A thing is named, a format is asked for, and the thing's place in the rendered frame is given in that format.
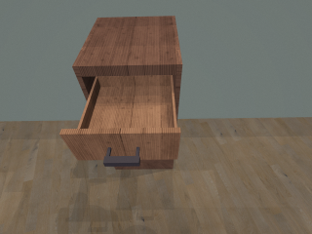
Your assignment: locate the drawer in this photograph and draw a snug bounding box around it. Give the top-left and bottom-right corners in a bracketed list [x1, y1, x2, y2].
[59, 75, 181, 161]

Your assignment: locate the handle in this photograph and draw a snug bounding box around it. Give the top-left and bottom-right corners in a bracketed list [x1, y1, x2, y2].
[103, 147, 140, 167]

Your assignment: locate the cabinet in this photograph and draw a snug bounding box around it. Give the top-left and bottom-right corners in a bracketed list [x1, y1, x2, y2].
[72, 16, 182, 170]

